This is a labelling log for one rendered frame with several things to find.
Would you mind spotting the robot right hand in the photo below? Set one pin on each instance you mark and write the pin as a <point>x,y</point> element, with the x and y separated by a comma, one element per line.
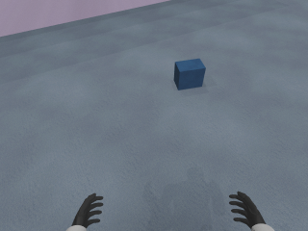
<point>253,216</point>

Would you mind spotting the robot left hand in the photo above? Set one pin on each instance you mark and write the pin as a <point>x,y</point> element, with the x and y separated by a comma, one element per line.
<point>84,213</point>

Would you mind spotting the carton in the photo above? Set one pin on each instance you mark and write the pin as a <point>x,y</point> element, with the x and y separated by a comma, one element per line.
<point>189,74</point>

